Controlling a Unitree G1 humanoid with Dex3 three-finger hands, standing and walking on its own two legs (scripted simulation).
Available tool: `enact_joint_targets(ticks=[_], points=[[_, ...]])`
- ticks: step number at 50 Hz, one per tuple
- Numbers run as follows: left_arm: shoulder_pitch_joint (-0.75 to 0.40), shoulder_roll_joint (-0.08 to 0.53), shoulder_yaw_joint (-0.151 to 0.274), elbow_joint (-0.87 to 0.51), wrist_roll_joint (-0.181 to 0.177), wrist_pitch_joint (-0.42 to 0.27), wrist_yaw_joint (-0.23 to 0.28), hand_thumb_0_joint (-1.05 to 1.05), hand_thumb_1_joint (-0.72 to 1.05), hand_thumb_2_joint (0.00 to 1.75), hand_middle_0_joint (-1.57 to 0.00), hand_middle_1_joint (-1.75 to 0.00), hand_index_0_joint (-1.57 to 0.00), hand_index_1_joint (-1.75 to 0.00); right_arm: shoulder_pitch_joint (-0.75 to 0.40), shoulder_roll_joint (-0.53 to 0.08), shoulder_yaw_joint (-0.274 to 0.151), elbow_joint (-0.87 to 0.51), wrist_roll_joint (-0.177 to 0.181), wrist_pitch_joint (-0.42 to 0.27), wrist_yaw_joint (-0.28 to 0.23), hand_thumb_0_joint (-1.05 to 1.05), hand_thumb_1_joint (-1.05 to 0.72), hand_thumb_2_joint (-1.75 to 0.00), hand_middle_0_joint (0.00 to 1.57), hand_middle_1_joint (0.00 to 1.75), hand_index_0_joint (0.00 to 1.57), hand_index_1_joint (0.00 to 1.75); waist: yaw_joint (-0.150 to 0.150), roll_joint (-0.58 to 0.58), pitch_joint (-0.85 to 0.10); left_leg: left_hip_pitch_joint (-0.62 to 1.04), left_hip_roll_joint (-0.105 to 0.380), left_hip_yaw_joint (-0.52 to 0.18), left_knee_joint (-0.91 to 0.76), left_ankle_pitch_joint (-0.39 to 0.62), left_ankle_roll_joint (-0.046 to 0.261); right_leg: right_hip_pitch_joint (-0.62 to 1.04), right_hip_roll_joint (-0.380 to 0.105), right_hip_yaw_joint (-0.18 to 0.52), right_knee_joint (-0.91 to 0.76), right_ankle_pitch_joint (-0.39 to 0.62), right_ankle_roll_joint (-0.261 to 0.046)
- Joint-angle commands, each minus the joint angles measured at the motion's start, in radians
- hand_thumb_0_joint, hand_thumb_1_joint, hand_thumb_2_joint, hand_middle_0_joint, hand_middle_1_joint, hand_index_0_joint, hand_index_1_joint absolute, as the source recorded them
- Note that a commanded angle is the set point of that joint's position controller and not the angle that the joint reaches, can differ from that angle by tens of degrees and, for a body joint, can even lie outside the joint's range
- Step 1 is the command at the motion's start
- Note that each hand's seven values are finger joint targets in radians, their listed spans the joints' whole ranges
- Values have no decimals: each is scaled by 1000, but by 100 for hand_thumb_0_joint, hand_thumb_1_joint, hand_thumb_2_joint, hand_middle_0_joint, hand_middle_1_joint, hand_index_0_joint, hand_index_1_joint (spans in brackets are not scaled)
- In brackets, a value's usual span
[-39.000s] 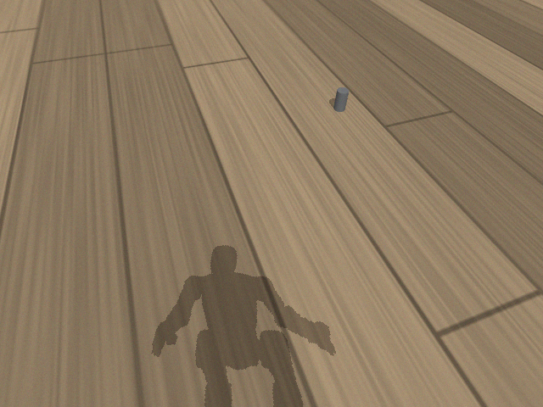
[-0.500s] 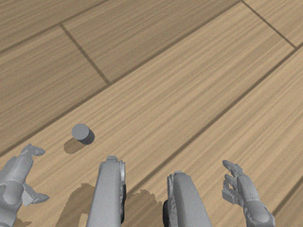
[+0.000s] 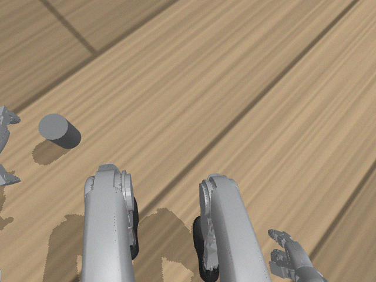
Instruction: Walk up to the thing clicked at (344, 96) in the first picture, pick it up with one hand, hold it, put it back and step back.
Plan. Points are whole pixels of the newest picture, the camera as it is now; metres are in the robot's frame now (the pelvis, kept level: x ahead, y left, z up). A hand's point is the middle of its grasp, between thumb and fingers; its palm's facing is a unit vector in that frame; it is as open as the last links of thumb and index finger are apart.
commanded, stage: rise first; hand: left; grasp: from above
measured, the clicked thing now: (61, 132) +0.43 +0.37 -0.35
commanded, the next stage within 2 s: none
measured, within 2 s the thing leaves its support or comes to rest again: neither
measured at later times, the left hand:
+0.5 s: hand (24, 142) +0.37 +0.40 -0.21, palm faces -0.42 -0.14 -0.90, open 14.2 cm
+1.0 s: hand (32, 137) +0.39 +0.39 -0.23, palm faces -0.40 -0.14 -0.90, open 14.3 cm
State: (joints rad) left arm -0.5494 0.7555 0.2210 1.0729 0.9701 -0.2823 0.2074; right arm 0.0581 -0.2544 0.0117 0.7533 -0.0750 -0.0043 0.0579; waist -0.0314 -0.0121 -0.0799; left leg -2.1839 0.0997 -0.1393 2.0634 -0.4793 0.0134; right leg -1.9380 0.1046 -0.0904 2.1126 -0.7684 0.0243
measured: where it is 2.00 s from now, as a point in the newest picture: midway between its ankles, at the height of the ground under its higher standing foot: (168, 249)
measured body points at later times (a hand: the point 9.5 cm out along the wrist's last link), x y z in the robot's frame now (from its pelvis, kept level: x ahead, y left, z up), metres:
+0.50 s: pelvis +0.00 -0.01 -0.05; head +0.23 +0.08 +0.32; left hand +0.39 +0.40 -0.16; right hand +0.13 -0.27 -0.18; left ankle +0.13 +0.14 -0.38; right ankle +0.07 -0.12 -0.38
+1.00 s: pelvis +0.01 +0.00 -0.07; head +0.24 +0.09 +0.30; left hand +0.41 +0.40 -0.18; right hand +0.14 -0.27 -0.18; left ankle +0.13 +0.14 -0.38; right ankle +0.07 -0.12 -0.38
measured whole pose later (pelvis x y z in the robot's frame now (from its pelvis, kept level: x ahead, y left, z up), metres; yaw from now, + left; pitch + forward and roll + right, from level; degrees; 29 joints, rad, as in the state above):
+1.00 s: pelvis +0.01 +0.00 -0.07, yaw -6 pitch +29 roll -11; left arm -0.64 0.92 0.27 1.20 1.15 -0.37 0.33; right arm -0.02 -0.25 0.11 0.77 -0.17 0.03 0.09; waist -0.08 -0.09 0.02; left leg -2.33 0.11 -0.25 2.32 -0.53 -0.02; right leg -2.07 0.18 -0.16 2.33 -0.80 0.03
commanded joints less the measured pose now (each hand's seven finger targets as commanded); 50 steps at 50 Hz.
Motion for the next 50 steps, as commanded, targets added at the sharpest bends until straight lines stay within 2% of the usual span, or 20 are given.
enact_joint_targets(ticks=[1, 5, 7, 11, 14, 16, 18, 19, 22, 25, 27, 30, 34, 38, 39, 44, 45, 47, 48, 50], points=[[-199, 338, 60, -64, 28, -46, 42, 0, -51, 99, -6, -106, -7, -104, 107, -220, -63, -48, -11, -8, -9, 0, -89, -90, 20, 30, 20, 30, 24, 180, -584, 645, -19, 39, -156, -140, -1, 2, 7, -42, -273, 70, -72], [-238, 397, 87, -45, 71, -79, 71, 0, -54, 101, -6, -104, -6, -103, 114, -226, -45, -28, -25, 0, -3, 0, -89, -90, 20, 30, 20, 30, 25, 219, -608, 642, -17, 40, -109, -89, -2, -14, 13, -52, -230, 104, -69], [-259, 410, 86, -32, 91, -91, 89, 0, -54, 102, -6, -103, -6, -102, 107, -233, -40, -22, -33, 3, 0, 0, -89, -90, 20, 30, 20, 30, 19, 249, -602, 648, -13, 27, -105, -112, -7, -49, 16, -66, -196, 93, -71], [-277, 456, 107, -22, 127, -99, 131, 0, -55, 102, -6, -102, -6, -102, 97, -235, -27, -10, -46, 10, 0, 0, -90, -90, 20, 30, 20, 30, 23, 264, -610, 620, -12, 43, -62, -89, -6, -50, 27, -68, -190, 104, -70], [-279, 464, 115, -8, 134, -92, 152, 0, -55, 101, -6, -103, -6, -103, 95, -237, -25, -1, -58, 10, 3, 0, -90, -90, 20, 30, 20, 30, 22, 269, -615, 626, -6, 44, -39, -62, -4, -55, 29, -73, -177, 122, -67], [-295, 464, 107, 14, 141, -87, 160, 0, -56, 102, -6, -102, -6, -102, 89, -235, -19, 1, -65, 10, 3, 0, -90, -90, 20, 30, 20, 30, 7, 258, -599, 598, -3, 41, -21, -79, -3, -62, 33, -78, -172, 112, -65], [-299, 464, 96, 26, 159, -83, 163, 0, -56, 102, -6, -103, -6, -103, 90, -231, -14, 4, -73, 11, 3, 0, -90, -90, 20, 30, 20, 30, 6, 257, -606, 579, -3, 46, -3, -79, -1, -53, 39, -79, -172, 111, -65], [-316, 473, 100, 16, 150, -85, 165, 0, -55, 100, -6, -103, -6, -102, 85, -234, -17, 2, -73, 10, 3, 0, -90, -90, 20, 30, 20, 30, 0, 252, -596, 563, -1, 49, 7, -85, 0, -51, 39, -77, -174, 109, -62], [-311, 479, 97, 19, 161, -80, 166, 0, -57, 102, -6, -103, -6, -103, 81, -233, -11, 8, -79, 11, 3, 0, -90, -90, 20, 30, 20, 30, 6, 267, -611, 587, 2, 37, 17, -62, -1, -60, 44, -85, -153, 130, -63], [-313, 481, 92, 19, 163, -86, 167, 0, -58, 102, -6, -102, -5, -103, 73, -232, -5, 9, -83, 14, 4, 0, -90, -90, 20, 30, 20, 30, -4, 259, -596, 562, 5, 29, 35, -60, -1, -55, 49, -93, -138, 140, -61], [-291, 484, 101, 20, 165, -88, 164, 0, -59, 102, -6, -103, -5, -103, 76, -228, -4, 9, -84, 17, 5, 0, -91, -90, 20, 30, 20, 30, 5, 254, -613, 574, 5, 33, 49, -22, 3, -37, 54, -93, -137, 169, -58], [-277, 486, 109, 14, 156, -92, 160, 0, -59, 102, -6, -103, -5, -103, 78, -231, 1, 11, -89, 21, 10, 0, -91, -91, 20, 30, 20, 30, -1, 255, -619, 585, 9, 24, 62, 23, 4, -25, 56, -101, -114, 208, -54], [-263, 503, 116, 15, 162, -101, 152, 0, -59, 102, -6, -103, -5, -103, 71, -232, 10, 3, -95, 28, 15, 0, -91, -91, 20, 30, 20, 30, 1, 260, -607, 563, 13, 25, 79, 38, 6, -9, 63, -105, -108, 226, -52], [-268, 513, 135, -14, 150, -109, 159, 0, -59, 103, -6, -102, -5, -103, 62, -232, 12, -5, -98, 32, 18, 0, -91, -90, 20, 30, 20, 30, -1, 268, -604, 551, 17, 23, 85, 27, 4, -9, 68, -108, -102, 216, -53], [-253, 512, 135, -8, 156, -107, 162, 0, -60, 103, -6, -102, -5, -103, 54, -229, 14, -4, -99, 33, 18, 0, -91, -90, 20, 30, 20, 30, 6, 269, -600, 556, 17, 24, 89, 32, 5, -11, 70, -106, -104, 221, -53], [-276, 512, 129, -18, 151, -103, 162, 0, -58, 101, -6, -103, -6, -103, 62, -237, 16, -8, -99, 34, 18, 0, -90, -90, 20, 30, 20, 30, -11, 278, -584, 549, 21, 16, 92, 20, 3, -23, 70, -112, -93, 216, -52], [-271, 503, 122, -13, 148, -100, 161, 0, -59, 102, -6, -102, -5, -103, 57, -236, 17, -7, -98, 33, 18, 0, -91, -90, 20, 30, 20, 30, -7, 293, -576, 554, 22, 9, 82, 6, -1, -43, 68, -116, -81, 202, -56], [-287, 522, 124, -14, 158, -98, 159, 0, -59, 102, -6, -103, -5, -103, 59, -243, 20, -9, -98, 34, 18, 0, -91, -90, 20, 30, 20, 30, -13, 307, -588, 566, 25, 4, 87, 4, -3, -44, 72, -120, -78, 203, -56], [-287, 501, 112, -17, 155, -96, 160, 0, -59, 103, -6, -102, -5, -103, 57, -244, 18, -14, -96, 34, 17, 0, -90, -90, 20, 30, 20, 30, -18, 299, -571, 559, 25, -3, 80, -15, -3, -62, 69, -124, -74, 191, -57], [-297, 503, 105, -17, 151, -94, 157, 0, -57, 101, -6, -103, -6, -103, 45, -246, 23, -19, -95, 33, 18, 0, -90, -90, 20, 30, 20, 30, -17, 318, -557, 550, 26, -10, 71, -52, -8, -87, 67, -127, -64, 167, -61]])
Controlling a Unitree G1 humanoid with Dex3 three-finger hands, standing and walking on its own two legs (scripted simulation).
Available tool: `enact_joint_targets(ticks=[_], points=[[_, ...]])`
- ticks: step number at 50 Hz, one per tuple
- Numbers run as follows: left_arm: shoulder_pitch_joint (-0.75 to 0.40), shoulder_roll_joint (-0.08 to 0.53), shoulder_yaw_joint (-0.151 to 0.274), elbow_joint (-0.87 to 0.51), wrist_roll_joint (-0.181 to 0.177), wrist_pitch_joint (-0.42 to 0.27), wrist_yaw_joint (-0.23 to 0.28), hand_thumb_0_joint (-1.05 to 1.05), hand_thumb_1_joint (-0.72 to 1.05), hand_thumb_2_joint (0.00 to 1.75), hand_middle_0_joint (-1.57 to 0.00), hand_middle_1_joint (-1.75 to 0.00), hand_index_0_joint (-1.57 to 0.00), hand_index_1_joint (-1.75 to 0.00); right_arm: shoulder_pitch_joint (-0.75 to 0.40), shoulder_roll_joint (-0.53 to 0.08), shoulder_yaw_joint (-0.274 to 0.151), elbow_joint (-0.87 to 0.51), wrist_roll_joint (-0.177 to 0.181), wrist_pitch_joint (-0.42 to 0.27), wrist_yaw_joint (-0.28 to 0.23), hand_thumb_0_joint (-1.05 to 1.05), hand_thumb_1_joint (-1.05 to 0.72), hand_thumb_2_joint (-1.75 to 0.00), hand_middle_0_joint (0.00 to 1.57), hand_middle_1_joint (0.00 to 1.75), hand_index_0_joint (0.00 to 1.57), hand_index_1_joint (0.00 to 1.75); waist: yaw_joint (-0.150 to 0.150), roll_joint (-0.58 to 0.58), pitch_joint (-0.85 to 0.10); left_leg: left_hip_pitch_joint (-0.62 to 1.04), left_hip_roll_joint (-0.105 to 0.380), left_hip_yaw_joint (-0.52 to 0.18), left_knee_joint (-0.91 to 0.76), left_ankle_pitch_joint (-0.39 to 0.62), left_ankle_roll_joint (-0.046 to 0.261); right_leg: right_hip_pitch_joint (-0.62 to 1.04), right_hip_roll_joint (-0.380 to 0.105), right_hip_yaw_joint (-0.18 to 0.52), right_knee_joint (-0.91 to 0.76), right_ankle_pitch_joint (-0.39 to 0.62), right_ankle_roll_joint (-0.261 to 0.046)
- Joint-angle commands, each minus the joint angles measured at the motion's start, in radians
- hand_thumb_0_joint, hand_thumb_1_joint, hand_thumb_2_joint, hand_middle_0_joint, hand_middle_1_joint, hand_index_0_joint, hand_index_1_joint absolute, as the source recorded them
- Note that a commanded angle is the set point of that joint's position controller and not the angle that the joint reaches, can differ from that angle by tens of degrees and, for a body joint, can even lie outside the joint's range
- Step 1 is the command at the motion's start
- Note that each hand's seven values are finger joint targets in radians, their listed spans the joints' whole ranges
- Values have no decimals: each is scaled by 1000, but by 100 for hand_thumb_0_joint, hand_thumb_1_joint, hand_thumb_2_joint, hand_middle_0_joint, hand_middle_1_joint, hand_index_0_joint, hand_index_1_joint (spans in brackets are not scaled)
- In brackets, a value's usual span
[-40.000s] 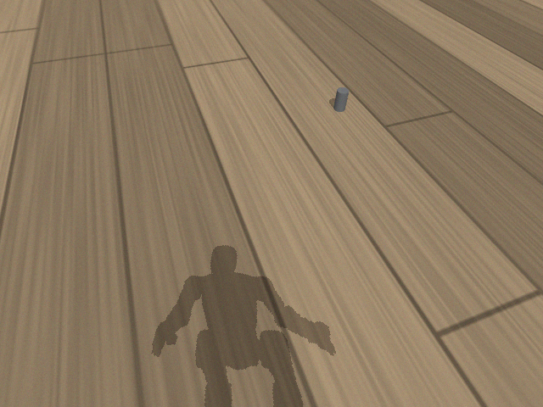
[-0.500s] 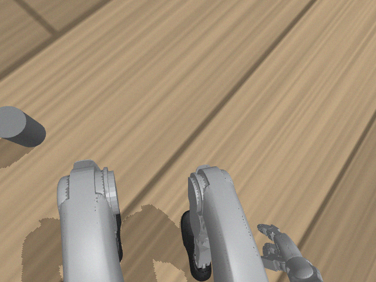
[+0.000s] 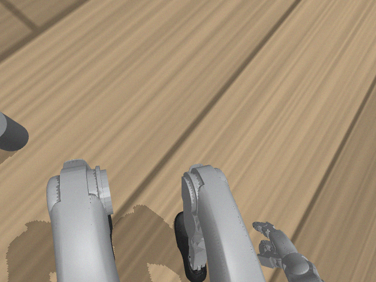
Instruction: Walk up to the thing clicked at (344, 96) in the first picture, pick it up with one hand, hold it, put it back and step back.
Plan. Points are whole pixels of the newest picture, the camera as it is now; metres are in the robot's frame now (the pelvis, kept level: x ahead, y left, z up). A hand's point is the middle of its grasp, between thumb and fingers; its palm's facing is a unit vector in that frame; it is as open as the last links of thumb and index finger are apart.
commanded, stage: rise first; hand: left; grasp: from above
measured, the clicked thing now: (0, 131) +0.38 +0.42 -0.28
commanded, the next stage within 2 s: none
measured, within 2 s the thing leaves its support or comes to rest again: neither
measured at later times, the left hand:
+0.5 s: hand out of the picture +0.35 +0.44 -0.17, palm faces -0.38 -0.19 -0.91, open 14.2 cm
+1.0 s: hand out of the picture +0.35 +0.44 -0.15, palm faces -0.38 -0.18 -0.91, open 14.1 cm
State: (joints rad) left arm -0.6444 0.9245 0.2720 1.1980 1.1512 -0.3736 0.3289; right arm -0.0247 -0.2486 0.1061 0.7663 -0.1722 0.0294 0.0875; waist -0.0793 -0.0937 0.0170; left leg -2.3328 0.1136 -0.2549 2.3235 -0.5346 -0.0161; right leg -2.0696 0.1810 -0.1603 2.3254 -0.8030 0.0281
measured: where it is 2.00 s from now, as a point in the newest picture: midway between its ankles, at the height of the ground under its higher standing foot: (148, 253)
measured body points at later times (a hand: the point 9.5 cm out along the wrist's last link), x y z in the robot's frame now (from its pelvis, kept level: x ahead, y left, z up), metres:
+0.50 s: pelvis +0.00 +0.00 -0.01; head +0.22 +0.12 +0.36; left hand +0.37 +0.44 -0.12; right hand +0.14 -0.25 -0.12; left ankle +0.11 +0.15 -0.31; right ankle +0.08 -0.11 -0.31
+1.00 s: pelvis -0.01 +0.00 -0.01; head +0.21 +0.12 +0.37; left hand +0.37 +0.44 -0.10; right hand +0.14 -0.25 -0.11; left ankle +0.11 +0.15 -0.31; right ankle +0.08 -0.11 -0.31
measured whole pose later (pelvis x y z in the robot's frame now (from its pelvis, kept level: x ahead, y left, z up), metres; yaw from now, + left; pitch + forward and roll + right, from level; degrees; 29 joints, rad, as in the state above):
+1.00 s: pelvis -0.01 +0.00 -0.01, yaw -1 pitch +27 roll -12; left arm -0.67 0.95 0.25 1.17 1.11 -0.32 0.26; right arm 0.00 -0.26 0.15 0.72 -0.16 0.03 0.09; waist -0.10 -0.09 0.03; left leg -2.33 0.11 -0.28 2.34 -0.53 -0.02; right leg -2.07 0.19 -0.18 2.33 -0.78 0.03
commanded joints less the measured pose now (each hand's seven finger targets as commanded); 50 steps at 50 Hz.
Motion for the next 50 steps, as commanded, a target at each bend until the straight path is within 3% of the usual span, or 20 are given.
enact_joint_targets(ticks=[1, 4, 6, 9, 17, 22, 28, 31, 34, 38, 41, 44, 47, 50], points=[[-204, 340, 54, -135, -28, -2, 36, 0, -59, 103, -6, -102, -5, -103, 127, -253, -70, -31, 3, -1, -12, 0, -90, -90, 20, 30, 20, 30, 27, 407, -643, 697, 12, 103, -187, -1, 20, 41, -9, -58, -271, 200, -64], [-215, 353, 50, -119, -15, 4, 36, 0, -58, 102, -6, -103, -6, -104, 133, -253, -61, -34, 4, -2, -14, 0, -90, -90, 20, 30, 20, 30, 24, 398, -628, 669, 7, 114, -177, -5, 23, 53, -6, -53, -285, 198, -64], [-221, 358, 60, -128, -27, 7, 42, 0, -58, 102, -6, -103, -6, -103, 129, -254, -62, -43, 4, -3, -15, 0, -90, -90, 20, 30, 20, 30, 23, 385, -627, 657, 8, 117, -174, -19, 24, 53, -8, -51, -289, 186, -64], [-228, 349, 42, -107, -29, 10, 36, 0, -58, 101, -6, -104, -6, -104, 134, -254, -55, -38, 3, -8, -15, 0, -91, -90, 20, 30, 20, 30, 12, 380, -620, 646, 8, 118, -160, -18, 26, 57, -7, -51, -289, 189, -61], [-240, 383, 56, -102, -27, 4, 24, 0, -56, 100, -6, -104, -7, -103, 148, -259, -40, -39, -2, -8, -12, 0, -90, -90, 20, 30, 20, 30, 6, 384, -642, 655, 10, 111, -137, 21, 28, 84, -2, -59, -272, 221, -56], [-240, 418, 78, -101, -27, 7, 17, 0, -58, 101, -7, -103, -7, -103, 144, -260, -34, -48, 0, -6, -10, 0, -90, -90, 20, 30, 20, 30, 19, 391, -635, 642, 9, 110, -143, -2, 27, 77, 2, -62, -271, 198, -61], [-236, 412, 72, -127, -34, 16, 5, 0, -56, 100, -7, -102, -7, -102, 151, -265, -30, -53, 1, -5, -9, 0, -90, -90, 20, 30, 20, 30, 12, 415, -645, 656, 10, 107, -142, 18, 25, 86, 6, -69, -263, 219, -58], [-234, 373, 43, -137, -43, 24, -6, 0, -57, 100, -7, -102, -7, -102, 156, -269, -36, -52, 3, -6, -7, 0, -90, -90, 20, 30, 20, 30, 1, 425, -622, 670, 13, 96, -156, 1, 24, 62, 1, -73, -260, 212, -58], [-218, 412, 68, -140, -39, 33, -12, 0, -57, 100, -7, -102, -7, -102, 161, -268, -36, -55, 8, -3, -8, 0, -90, -90, 20, 30, 20, 30, 15, 410, -639, 664, 11, 102, -152, 14, 27, 88, 5, -68, -272, 222, -59], [-239, 367, 40, -157, -57, 41, -21, 0, -58, 101, -8, -101, -7, -101, 163, -262, -33, -57, 10, -6, -5, 0, -90, -90, 20, 30, 20, 30, -4, 402, -616, 654, 13, 100, -155, 11, 28, 87, 3, -68, -273, 224, -56], [-215, 406, 74, -162, -54, 46, -23, 0, -56, 100, -9, -99, -8, -100, 164, -269, -35, -62, 12, -2, -6, 0, -90, -90, 20, 30, 20, 30, 17, 406, -634, 665, 11, 103, -156, 29, 28, 101, 4, -65, -272, 235, -56], [-231, 362, 36, -168, -58, 51, -31, 0, -55, 99, -9, -100, -9, -100, 160, -261, -36, -66, 15, -1, -6, 0, -90, -90, 20, 30, 20, 30, -1, 395, -621, 654, 12, 104, -161, 9, 30, 84, 6, -63, -286, 220, -59], [-225, 393, 60, -175, -62, 56, -30, 0, -56, 99, -10, -98, -9, -99, 160, -261, -36, -69, 16, -1, -7, 0, -90, -90, 20, 30, 20, 30, 15, 394, -619, 641, 9, 110, -166, -13, 29, 100, 6, -59, -294, 199, -60], [-248, 370, 31, -181, -61, 60, -42, 0, -55, 99, -11, -97, -10, -98, 164, -261, -36, -71, 17, -2, -9, 0, -90, -90, 20, 30, 20, 30, -3, 397, -624, 659, 12, 105, -169, -5, 29, 91, 6, -59, -294, 208, -61]])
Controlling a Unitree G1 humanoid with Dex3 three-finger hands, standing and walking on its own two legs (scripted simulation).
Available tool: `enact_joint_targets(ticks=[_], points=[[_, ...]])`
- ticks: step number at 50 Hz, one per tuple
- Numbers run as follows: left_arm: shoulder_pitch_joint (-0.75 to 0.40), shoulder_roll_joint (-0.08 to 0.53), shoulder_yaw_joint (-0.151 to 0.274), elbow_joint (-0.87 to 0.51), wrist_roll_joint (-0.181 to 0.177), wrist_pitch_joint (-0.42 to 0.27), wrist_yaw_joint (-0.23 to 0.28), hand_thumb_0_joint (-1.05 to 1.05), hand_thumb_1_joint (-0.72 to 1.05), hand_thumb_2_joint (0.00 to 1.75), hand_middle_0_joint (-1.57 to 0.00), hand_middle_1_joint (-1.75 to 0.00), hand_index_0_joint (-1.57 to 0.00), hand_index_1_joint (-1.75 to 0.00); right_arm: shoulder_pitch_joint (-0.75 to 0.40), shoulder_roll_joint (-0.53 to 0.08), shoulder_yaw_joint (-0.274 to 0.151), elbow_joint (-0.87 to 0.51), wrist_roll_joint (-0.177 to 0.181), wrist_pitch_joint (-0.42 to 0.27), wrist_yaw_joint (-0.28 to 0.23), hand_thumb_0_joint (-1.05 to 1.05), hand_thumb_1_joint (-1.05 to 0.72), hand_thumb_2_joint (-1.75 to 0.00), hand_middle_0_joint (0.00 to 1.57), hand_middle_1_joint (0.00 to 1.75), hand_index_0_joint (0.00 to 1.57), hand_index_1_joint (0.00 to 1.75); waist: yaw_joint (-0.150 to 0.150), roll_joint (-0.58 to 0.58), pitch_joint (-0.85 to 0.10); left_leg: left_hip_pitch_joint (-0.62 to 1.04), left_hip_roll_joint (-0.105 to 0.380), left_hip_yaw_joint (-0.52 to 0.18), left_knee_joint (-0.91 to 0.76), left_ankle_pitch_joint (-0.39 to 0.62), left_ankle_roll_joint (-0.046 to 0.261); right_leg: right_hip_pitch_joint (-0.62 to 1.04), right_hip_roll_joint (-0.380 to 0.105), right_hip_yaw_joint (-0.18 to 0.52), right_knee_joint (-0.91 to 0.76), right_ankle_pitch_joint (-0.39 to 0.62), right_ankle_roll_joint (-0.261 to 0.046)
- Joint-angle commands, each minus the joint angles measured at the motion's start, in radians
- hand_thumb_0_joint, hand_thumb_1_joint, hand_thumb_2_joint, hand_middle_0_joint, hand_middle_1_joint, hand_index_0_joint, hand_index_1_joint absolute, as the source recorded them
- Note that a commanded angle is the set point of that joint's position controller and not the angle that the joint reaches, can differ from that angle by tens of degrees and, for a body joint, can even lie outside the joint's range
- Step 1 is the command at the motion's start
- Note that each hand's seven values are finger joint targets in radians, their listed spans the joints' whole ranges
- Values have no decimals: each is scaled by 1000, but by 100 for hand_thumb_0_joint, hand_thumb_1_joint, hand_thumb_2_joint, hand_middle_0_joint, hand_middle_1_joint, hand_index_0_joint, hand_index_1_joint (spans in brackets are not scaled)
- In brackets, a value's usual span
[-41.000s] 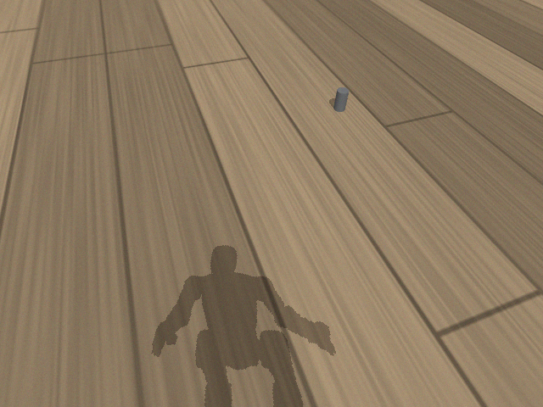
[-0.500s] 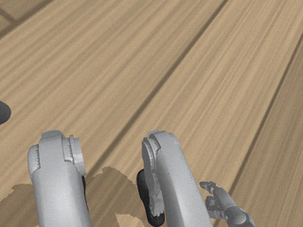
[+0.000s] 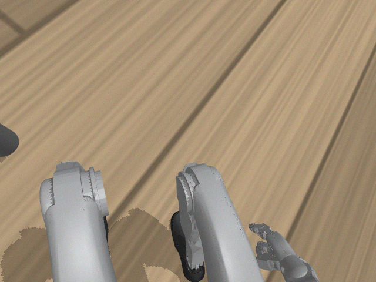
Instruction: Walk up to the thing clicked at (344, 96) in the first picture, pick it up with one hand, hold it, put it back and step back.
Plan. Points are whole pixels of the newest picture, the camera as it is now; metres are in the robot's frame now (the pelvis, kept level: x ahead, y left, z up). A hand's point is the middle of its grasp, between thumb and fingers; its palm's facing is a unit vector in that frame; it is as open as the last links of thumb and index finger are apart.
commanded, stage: rise first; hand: left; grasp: from above
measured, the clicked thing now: out of the picture +0.38 +0.43 -0.27
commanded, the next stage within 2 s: none
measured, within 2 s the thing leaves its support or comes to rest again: neither
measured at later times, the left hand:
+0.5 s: hand out of the picture +0.36 +0.44 -0.14, palm faces -0.39 -0.18 -0.90, open 13.8 cm
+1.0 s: hand out of the picture +0.35 +0.45 -0.14, palm faces -0.39 -0.19 -0.90, open 13.2 cm
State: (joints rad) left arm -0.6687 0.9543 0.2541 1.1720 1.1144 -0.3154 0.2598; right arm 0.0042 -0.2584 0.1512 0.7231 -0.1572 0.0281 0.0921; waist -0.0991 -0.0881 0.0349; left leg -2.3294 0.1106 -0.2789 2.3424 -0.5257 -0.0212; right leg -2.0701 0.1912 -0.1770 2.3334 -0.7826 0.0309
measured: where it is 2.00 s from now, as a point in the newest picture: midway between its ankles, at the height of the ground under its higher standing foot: (146, 254)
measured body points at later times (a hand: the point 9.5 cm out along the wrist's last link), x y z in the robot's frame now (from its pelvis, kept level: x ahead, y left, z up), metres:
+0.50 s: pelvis +0.00 +0.00 +0.01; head +0.21 +0.12 +0.38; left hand +0.37 +0.45 -0.09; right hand +0.14 -0.25 -0.10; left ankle +0.11 +0.16 -0.31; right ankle +0.09 -0.11 -0.30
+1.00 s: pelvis +0.00 +0.00 +0.00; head +0.21 +0.12 +0.38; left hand +0.37 +0.46 -0.08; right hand +0.14 -0.25 -0.10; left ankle +0.11 +0.16 -0.31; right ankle +0.09 -0.11 -0.30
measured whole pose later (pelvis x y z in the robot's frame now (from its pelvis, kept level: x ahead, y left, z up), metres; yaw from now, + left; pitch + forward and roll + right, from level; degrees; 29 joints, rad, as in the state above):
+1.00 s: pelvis +0.00 +0.00 +0.00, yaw +0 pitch +27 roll -12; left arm -0.68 0.97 0.25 1.14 1.10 -0.30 0.20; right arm 0.02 -0.26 0.16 0.71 -0.15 0.04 0.08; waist -0.10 -0.09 0.03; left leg -2.32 0.11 -0.27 2.32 -0.52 -0.02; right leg -2.06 0.19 -0.17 2.32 -0.77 0.03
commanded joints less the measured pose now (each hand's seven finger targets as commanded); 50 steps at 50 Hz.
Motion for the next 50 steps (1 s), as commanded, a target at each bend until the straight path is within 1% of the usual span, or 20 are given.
enact_joint_targets(ticks=[1, 4, 7, 8, 9, 13, 17, 20, 23, 26, 28, 32, 33, 37, 40, 41, 42, 45, 48, 50], points=[[-218, 337, 54, -158, -29, 4, 26, 0, -56, 100, -10, -97, -9, -98, 135, -252, -83, -28, 5, 0, -14, 0, -90, -90, 20, 30, 20, 30, 20, 385, -630, 648, 14, 129, -191, -19, 35, 89, -6, -42, -305, 184, -62], [-221, 358, 67, -171, -31, 6, 23, 0, -52, 97, -13, -94, -12, -95, 143, -254, -84, -25, 3, 2, -15, 0, -90, -90, 20, 30, 20, 30, 27, 379, -660, 652, 12, 138, -184, 2, 37, 120, -4, -36, -311, 200, -61], [-215, 341, 48, -170, -35, 9, 9, 0, -52, 96, -13, -95, -12, -95, 143, -250, -84, -29, 6, 3, -15, 0, -90, -90, 20, 30, 20, 30, 27, 393, -655, 667, 14, 130, -197, -11, 35, 100, -4, -40, -307, 187, -64], [-224, 348, 52, -171, -34, 10, 9, 0, -51, 95, -14, -94, -13, -95, 146, -252, -84, -29, 7, 5, -16, 0, -90, -90, 20, 30, 20, 30, 22, 387, -652, 659, 13, 127, -196, -12, 35, 103, -4, -41, -304, 189, -64], [-218, 360, 62, -177, -30, 11, 9, 0, -50, 94, -14, -94, -14, -95, 151, -253, -86, -28, 7, 5, -18, 0, -90, -90, 20, 30, 20, 30, 30, 386, -659, 669, 12, 132, -197, 2, 36, 114, -2, -38, -310, 199, -63], [-234, 315, 30, -169, -40, 14, 4, 0, -52, 96, -14, -93, -13, -94, 145, -250, -84, -35, 10, 4, -17, 0, -90, -90, 20, 30, 20, 30, 15, 389, -626, 659, 15, 121, -215, -37, 31, 79, -8, -45, -304, 171, -66], [-221, 367, 60, -172, -33, 16, -4, 0, -48, 93, -18, -90, -17, -91, 147, -252, -79, -40, 9, 7, -20, 0, -90, -90, 20, 30, 20, 30, 33, 391, -646, 654, 12, 135, -206, -15, 35, 114, -5, -35, -313, 186, -65], [-236, 347, 46, -199, -39, 17, -11, 0, -47, 92, -18, -89, -17, -90, 147, -252, -78, -40, 11, 7, -20, 0, -90, -90, 20, 30, 20, 30, 24, 418, -652, 682, 13, 129, -216, -12, 33, 98, -8, -40, -307, 187, -65], [-213, 365, 69, -202, -41, 18, -8, 0, -46, 91, -20, -86, -19, -88, 150, -251, -80, -43, 12, 9, -21, 0, -90, -90, 20, 30, 20, 30, 33, 401, -655, 665, 9, 140, -213, -12, 35, 119, -6, -33, -324, 183, -64], [-224, 323, 42, -201, -48, 18, -14, 0, -44, 90, -22, -85, -20, -86, 157, -247, -83, -41, 13, 8, -21, 0, -90, -90, 20, 30, 20, 30, 14, 382, -643, 662, 10, 132, -220, -26, 37, 107, -8, -38, -325, 175, -64], [-220, 332, 39, -187, -48, 20, -18, 0, -44, 89, -21, -86, -20, -87, 154, -250, -84, -38, 15, 7, -22, 0, -90, -90, 20, 30, 20, 30, 16, 383, -642, 662, 11, 132, -217, -24, 36, 97, -6, -34, -324, 177, -66], [-202, 340, 50, -174, -40, 13, -17, 0, -40, 87, -24, -83, -23, -84, 157, -249, -79, -33, 11, 9, -20, 0, -90, -90, 20, 30, 20, 30, 25, 374, -634, 664, 9, 132, -213, -4, 38, 108, -8, -37, -320, 188, -64], [-218, 352, 55, -170, -43, 12, -14, 0, -41, 87, -24, -82, -23, -83, 153, -249, -72, -37, 11, 9, -21, 0, -90, -90, 20, 30, 20, 30, 19, 374, -634, 650, 8, 134, -209, -7, 38, 112, -6, -39, -321, 185, -64], [-221, 385, 81, -185, -39, 2, -8, 0, -40, 87, -25, -82, -23, -83, 147, -251, -72, -39, 9, 10, -19, 0, -90, -90, 20, 30, 20, 30, 34, 393, -660, 672, 8, 137, -208, 3, 37, 115, -6, -36, -316, 188, -65], [-226, 368, 71, -179, -34, 2, -8, 0, -39, 86, -27, -80, -25, -81, 147, -251, -75, -36, 6, 9, -19, 0, -90, -90, 20, 30, 20, 30, 23, 392, -659, 689, 11, 133, -206, 17, 37, 106, -6, -39, -314, 200, -64], [-232, 381, 82, -182, -36, 2, -6, 0, -39, 86, -27, -80, -25, -81, 148, -251, -72, -34, 6, 9, -18, 0, -90, -90, 20, 30, 20, 30, 27, 398, -657, 683, 10, 136, -207, 17, 36, 109, -6, -38, -312, 198, -64], [-213, 365, 73, -180, -35, 7, -9, 0, -38, 85, -27, -79, -25, -81, 152, -252, -75, -36, 4, 9, -18, 0, -90, -90, 20, 30, 20, 30, 27, 395, -666, 693, 11, 138, -204, 28, 37, 120, -6, -36, -318, 209, -61], [-227, 367, 70, -176, -47, 4, -13, 0, -37, 83, -27, -79, -26, -80, 146, -251, -74, -37, 6, 10, -18, 0, -90, -90, 20, 30, 20, 30, 22, 388, -641, 665, 12, 130, -214, -21, 35, 93, -6, -42, -313, 169, -66], [-237, 377, 59, -189, -40, 6, -22, 0, -34, 82, -30, -77, -29, -78, 149, -250, -73, -39, 5, 11, -21, 0, -90, -90, 20, 30, 20, 30, 24, 400, -644, 661, 9, 138, -211, -35, 36, 98, -4, -36, -326, 158, -67], [-221, 341, 40, -184, -49, 6, -27, 0, -33, 81, -30, -76, -29, -77, 146, -249, -74, -36, 7, 11, -21, 0, -90, -90, 20, 30, 20, 30, 17, 402, -620, 660, 10, 131, -221, -49, 32, 84, -8, -40, -317, 148, -68]])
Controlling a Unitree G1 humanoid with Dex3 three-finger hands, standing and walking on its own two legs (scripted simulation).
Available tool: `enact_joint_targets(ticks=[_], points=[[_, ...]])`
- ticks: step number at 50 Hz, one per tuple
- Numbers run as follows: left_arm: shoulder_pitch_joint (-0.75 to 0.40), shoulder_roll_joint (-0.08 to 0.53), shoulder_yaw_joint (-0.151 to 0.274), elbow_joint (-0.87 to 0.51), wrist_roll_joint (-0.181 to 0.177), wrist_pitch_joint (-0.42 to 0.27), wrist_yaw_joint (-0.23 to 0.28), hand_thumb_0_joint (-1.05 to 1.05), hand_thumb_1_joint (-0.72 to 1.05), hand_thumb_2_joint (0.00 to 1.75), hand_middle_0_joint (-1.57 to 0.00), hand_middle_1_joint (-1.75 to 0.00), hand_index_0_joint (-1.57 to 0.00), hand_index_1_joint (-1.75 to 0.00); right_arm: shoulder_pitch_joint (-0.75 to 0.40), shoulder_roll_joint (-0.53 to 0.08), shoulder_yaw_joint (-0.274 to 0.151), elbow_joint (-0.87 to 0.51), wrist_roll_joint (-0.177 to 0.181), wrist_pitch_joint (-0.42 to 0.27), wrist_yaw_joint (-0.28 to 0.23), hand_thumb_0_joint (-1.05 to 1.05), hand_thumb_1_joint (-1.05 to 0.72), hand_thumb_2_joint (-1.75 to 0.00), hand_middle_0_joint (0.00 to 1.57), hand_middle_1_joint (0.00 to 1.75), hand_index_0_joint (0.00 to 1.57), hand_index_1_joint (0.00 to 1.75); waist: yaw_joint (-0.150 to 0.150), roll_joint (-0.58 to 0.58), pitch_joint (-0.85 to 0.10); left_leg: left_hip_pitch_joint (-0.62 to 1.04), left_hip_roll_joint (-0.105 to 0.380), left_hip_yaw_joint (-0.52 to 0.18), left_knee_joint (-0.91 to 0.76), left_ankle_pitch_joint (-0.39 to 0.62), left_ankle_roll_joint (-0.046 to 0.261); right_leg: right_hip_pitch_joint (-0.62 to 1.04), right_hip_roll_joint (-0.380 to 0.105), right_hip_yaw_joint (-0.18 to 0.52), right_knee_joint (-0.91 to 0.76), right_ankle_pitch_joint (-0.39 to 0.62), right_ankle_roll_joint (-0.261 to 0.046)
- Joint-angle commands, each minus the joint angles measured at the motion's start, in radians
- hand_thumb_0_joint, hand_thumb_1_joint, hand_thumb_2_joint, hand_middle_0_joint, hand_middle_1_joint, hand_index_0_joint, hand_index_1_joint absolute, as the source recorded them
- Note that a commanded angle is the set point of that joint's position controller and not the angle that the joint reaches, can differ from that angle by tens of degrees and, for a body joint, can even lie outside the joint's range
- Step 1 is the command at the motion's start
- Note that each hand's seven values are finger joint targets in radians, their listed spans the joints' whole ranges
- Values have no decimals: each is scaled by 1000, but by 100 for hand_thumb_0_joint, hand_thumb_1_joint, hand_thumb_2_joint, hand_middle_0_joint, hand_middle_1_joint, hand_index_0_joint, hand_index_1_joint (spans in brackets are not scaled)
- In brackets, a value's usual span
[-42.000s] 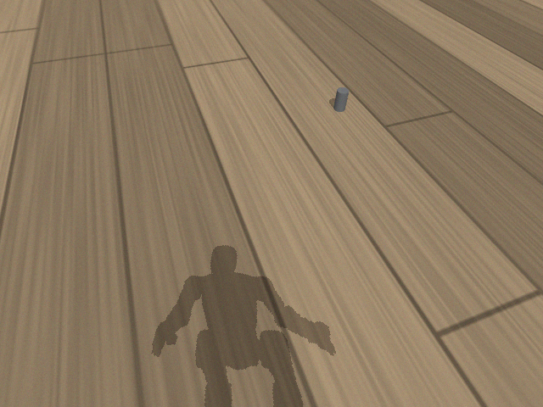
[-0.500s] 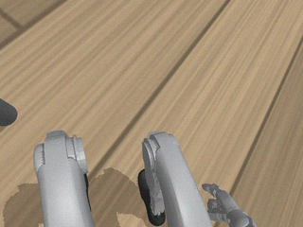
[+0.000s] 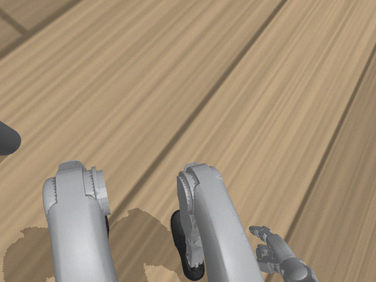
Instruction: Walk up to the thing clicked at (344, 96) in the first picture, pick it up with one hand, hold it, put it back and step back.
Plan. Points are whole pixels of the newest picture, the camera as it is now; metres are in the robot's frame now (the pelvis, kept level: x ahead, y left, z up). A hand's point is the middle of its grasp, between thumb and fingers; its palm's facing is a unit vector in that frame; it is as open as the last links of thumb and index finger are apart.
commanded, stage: rise first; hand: left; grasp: from above
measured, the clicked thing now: out of the picture +0.39 +0.43 -0.28
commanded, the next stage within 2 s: none
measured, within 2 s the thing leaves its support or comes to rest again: neither
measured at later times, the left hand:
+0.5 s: hand out of the picture +0.36 +0.44 -0.14, palm faces -0.38 -0.18 -0.91, open 12.9 cm
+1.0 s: hand out of the picture +0.36 +0.44 -0.14, palm faces -0.38 -0.18 -0.91, open 13.0 cm
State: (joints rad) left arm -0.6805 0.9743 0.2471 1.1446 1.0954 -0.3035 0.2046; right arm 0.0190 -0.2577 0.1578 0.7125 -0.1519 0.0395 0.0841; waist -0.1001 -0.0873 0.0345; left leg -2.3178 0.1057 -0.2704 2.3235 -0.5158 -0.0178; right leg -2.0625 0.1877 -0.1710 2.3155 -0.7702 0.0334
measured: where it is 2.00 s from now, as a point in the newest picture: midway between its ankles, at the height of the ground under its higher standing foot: (146, 253)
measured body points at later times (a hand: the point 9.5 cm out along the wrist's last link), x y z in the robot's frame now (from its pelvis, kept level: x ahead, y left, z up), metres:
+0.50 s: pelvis +0.00 +0.00 +0.00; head +0.22 +0.12 +0.38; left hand +0.37 +0.45 -0.09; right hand +0.15 -0.24 -0.11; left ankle +0.11 +0.15 -0.31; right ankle +0.09 -0.11 -0.31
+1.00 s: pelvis +0.00 +0.00 +0.00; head +0.22 +0.13 +0.37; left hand +0.38 +0.45 -0.09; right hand +0.15 -0.24 -0.11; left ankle +0.11 +0.15 -0.31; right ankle +0.09 -0.11 -0.31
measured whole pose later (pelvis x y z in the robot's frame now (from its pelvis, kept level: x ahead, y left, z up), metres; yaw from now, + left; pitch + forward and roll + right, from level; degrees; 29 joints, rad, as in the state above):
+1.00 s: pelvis +0.00 +0.00 +0.00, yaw +0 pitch +27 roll -12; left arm -0.65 0.95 0.24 1.09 1.09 -0.31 0.21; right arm 0.01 -0.25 0.15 0.71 -0.15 0.05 0.09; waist -0.09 -0.08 0.04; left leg -2.32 0.10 -0.27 2.33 -0.52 -0.02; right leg -2.06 0.19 -0.17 2.31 -0.78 0.04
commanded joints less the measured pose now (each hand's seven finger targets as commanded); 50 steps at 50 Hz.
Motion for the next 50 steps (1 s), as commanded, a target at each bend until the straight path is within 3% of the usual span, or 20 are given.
enact_joint_targets(ticks=[1, 5, 7, 11, 14, 19, 21, 30, 32, 35, 37, 40, 44, 46, 50], points=[[-193, 328, 59, -163, -27, -5, 27, 0, -35, 83, -30, -76, -28, -77, 136, -253, -83, -22, 1, -1, -13, 0, -90, -90, 20, 30, 20, 30, 29, 405, -637, 673, 14, 118, -207, -36, 27, 88, -5, -49, -292, 154, -70], [-191, 330, 59, -172, -27, -16, 28, 0, -35, 83, -30, -75, -28, -77, 127, -253, -83, -30, 2, 4, -12, 0, -90, -90, 20, 30, 20, 30, 26, 391, -643, 667, 14, 114, -201, -28, 29, 81, -3, -53, -287, 163, -69], [-193, 358, 80, -176, -25, -18, 36, 0, -33, 81, -31, -74, -30, -76, 127, -253, -79, -31, 2, 5, -13, 0, -90, -90, 20, 30, 20, 30, 34, 391, -648, 667, 14, 119, -198, -19, 30, 95, -3, -48, -295, 170, -68], [-186, 326, 71, -163, -27, -28, 48, 0, -35, 83, -30, -75, -28, -77, 120, -250, -77, -29, 0, 2, -9, 0, -90, -90, 20, 30, 20, 30, 25, 392, -638, 660, 13, 121, -193, -24, 29, 80, -5, -52, -286, 162, -68], [-179, 378, 102, -170, -17, -27, 53, 0, -33, 82, -31, -73, -29, -75, 115, -255, -82, -29, -1, 3, -10, 0, -89, -90, 20, 30, 20, 30, 44, 409, -670, 683, 14, 126, -190, -4, 30, 86, -3, -47, -287, 173, -69], [-201, 329, 70, -195, -26, -9, 48, 0, -33, 81, -32, -73, -30, -75, 128, -247, -84, -26, -1, 2, -9, 0, -90, -90, 20, 30, 20, 30, 28, 406, -684, 697, 14, 128, -192, 14, 32, 100, -2, -46, -300, 191, -65], [-182, 306, 56, -174, -36, -3, 43, 0, -34, 81, -30, -75, -29, -77, 127, -250, -90, -30, 2, 0, -10, 0, -90, -90, 20, 30, 20, 30, 25, 393, -652, 676, 15, 124, -204, -25, 32, 87, -4, -47, -307, 162, -67], [-201, 340, 61, -159, -30, -22, 33, 0, -32, 80, -33, -72, -31, -74, 112, -251, -76, -34, 1, 3, -11, 0, -89, -90, 20, 30, 20, 30, 28, 375, -622, 642, 11, 123, -192, -37, 32, 85, -1, -46, -295, 153, -69], [-195, 376, 95, -160, -22, -31, 42, 0, -31, 80, -32, -72, -31, -74, 112, -254, -75, -33, 0, 3, -10, 0, -89, -90, 20, 30, 20, 30, 40, 392, -640, 657, 12, 121, -193, -23, 29, 89, -4, -48, -280, 162, -70], [-201, 351, 78, -163, -19, -41, 49, 0, -33, 81, -32, -73, -30, -75, 108, -252, -70, -34, -5, 3, -9, 0, -89, -90, 20, 30, 20, 30, 25, 398, -636, 647, 11, 129, -184, -22, 30, 90, 0, -47, -290, 162, -67], [-179, 377, 99, -146, -17, -37, 53, 0, -33, 82, -30, -75, -29, -77, 110, -252, -72, -30, -5, 4, -10, 0, -89, -90, 20, 30, 20, 30, 42, 381, -648, 646, 11, 133, -179, -11, 33, 103, 1, -42, -300, 168, -66], [-203, 339, 69, -165, -26, -35, 51, 0, -34, 83, -31, -74, -29, -76, 115, -251, -76, -30, -8, 1, -8, 0, -89, -90, 20, 30, 20, 30, 24, 396, -654, 658, 13, 127, -183, -28, 30, 88, -2, -48, -296, 157, -67], [-195, 365, 86, -208, -23, -27, 47, 0, -34, 82, -31, -73, -29, -75, 125, -259, -85, -27, -6, 2, -8, 0, -89, -90, 20, 30, 20, 30, 39, 427, -699, 700, 13, 125, -187, 5, 29, 107, -2, -51, -288, 182, -66], [-187, 330, 62, -213, -30, -17, 38, 0, -33, 81, -33, -71, -31, -74, 127, -254, -91, -32, -1, 4, -9, 0, -90, -90, 20, 30, 20, 30, 35, 427, -694, 712, 14, 121, -200, 0, 29, 92, -4, -50, -291, 180, -68], [-171, 321, 66, -215, -40, -7, 38, 0, -36, 84, -30, -73, -27, -76, 118, -252, -97, -37, 4, 6, -8, 0, -89, -90, 20, 30, 20, 30, 42, 415, -666, 693, 14, 117, -219, -40, 26, 81, -7, -49, -296, 153, -71]])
